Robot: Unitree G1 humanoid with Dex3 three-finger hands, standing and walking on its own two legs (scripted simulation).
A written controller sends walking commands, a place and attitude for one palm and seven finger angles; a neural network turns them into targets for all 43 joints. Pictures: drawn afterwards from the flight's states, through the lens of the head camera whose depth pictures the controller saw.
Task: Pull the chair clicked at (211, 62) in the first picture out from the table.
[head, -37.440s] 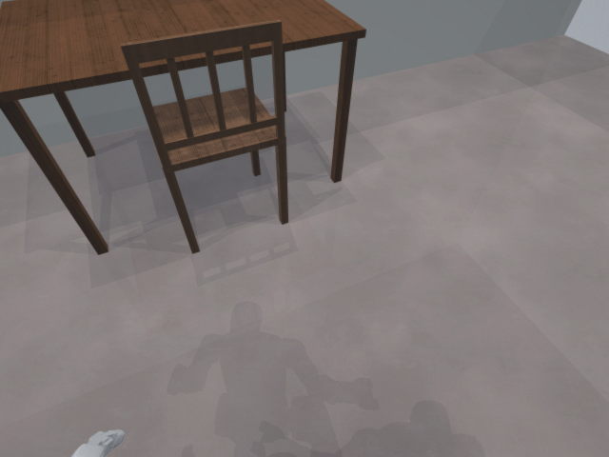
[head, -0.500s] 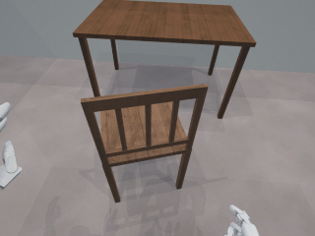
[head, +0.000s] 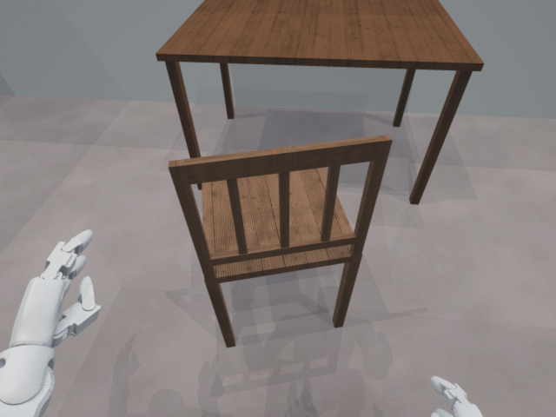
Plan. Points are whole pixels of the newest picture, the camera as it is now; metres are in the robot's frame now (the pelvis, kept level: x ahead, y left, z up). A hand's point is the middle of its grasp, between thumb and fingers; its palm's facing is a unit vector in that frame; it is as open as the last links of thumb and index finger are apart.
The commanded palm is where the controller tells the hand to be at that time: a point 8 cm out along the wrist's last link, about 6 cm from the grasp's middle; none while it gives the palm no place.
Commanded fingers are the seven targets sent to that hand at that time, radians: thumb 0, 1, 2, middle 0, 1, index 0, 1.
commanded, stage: let the arm hang, fingers relaxed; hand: left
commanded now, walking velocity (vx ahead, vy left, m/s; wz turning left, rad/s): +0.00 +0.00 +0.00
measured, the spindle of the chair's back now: (284, 211) +0.57 +0.03 -0.09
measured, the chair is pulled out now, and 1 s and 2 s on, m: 0.61 0.61 0.61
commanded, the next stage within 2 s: look to check the result in 1.00 s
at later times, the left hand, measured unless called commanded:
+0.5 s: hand out of the picture -0.14 +0.15 -0.15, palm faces +0.08 -0.98 -0.19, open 7.3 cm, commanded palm none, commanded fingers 0.00 0.90 0.90 -0.20 -0.30 -0.20 -0.30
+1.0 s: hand out of the picture +0.02 +0.16 -0.15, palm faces +0.02 -0.97 -0.24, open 7.3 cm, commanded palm none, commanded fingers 0.00 0.90 0.90 -0.20 -0.30 -0.20 -0.30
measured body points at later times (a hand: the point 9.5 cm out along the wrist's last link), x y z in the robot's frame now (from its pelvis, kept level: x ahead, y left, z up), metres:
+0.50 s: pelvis +0.02 -0.01 +0.01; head +0.04 +0.00 +0.45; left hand -0.14 +0.20 -0.13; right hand +0.01 -0.24 -0.15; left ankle +0.04 +0.08 -0.73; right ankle -0.02 -0.13 -0.73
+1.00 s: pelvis +0.00 -0.02 +0.01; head +0.02 -0.03 +0.46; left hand +0.02 +0.21 -0.13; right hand -0.01 -0.24 -0.15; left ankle +0.04 +0.08 -0.73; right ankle -0.02 -0.13 -0.73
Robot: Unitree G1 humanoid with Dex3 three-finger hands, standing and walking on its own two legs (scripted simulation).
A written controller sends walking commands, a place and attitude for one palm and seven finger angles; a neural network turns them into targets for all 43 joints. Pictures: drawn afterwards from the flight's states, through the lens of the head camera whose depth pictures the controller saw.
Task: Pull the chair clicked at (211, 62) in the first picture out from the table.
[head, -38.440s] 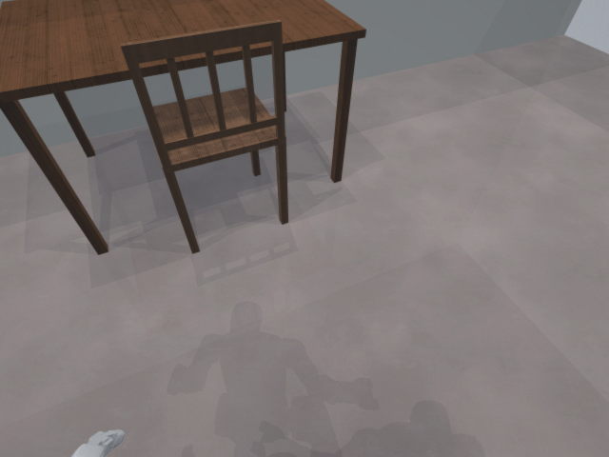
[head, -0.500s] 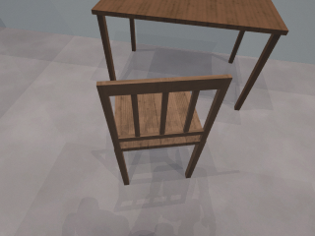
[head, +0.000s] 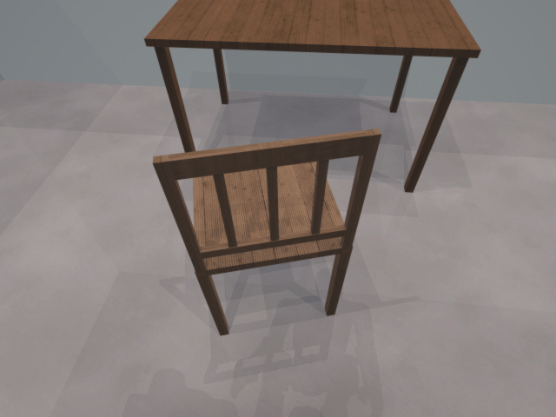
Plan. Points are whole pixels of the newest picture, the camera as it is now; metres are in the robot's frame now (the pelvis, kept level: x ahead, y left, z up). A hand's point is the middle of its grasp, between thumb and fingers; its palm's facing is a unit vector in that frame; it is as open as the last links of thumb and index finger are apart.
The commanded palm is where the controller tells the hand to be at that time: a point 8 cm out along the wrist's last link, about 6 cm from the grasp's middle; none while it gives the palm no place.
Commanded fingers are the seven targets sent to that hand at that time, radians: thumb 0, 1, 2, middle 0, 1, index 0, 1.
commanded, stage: look to check the result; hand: left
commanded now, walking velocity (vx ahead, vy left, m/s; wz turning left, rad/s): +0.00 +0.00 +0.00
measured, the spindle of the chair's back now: (273, 205) +0.56 +0.04 -0.10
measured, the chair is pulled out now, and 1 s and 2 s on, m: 0.61 0.61 0.61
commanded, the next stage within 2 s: stand and wait in 0.78 s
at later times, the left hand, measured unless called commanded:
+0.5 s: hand out of the picture -0.01 +0.14 -0.17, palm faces +0.03 -0.99 -0.16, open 7.4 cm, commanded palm none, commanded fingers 0.00 0.90 0.90 -0.20 -0.30 -0.20 -0.30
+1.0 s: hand out of the picture +0.01 +0.15 -0.17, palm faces +0.02 -0.98 -0.18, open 7.4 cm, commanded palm none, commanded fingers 0.00 0.90 0.90 -0.20 -0.30 -0.20 -0.30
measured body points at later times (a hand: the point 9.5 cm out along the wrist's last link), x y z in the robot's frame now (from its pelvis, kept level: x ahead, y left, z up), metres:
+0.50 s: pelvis +0.01 -0.01 +0.00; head +0.03 -0.02 +0.45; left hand -0.01 +0.19 -0.16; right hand +0.00 -0.23 -0.16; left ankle +0.04 +0.10 -0.74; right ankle -0.02 -0.11 -0.74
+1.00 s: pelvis +0.01 -0.01 +0.00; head +0.03 -0.02 +0.45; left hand +0.01 +0.20 -0.16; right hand -0.01 -0.22 -0.16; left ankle +0.04 +0.10 -0.74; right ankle -0.02 -0.11 -0.74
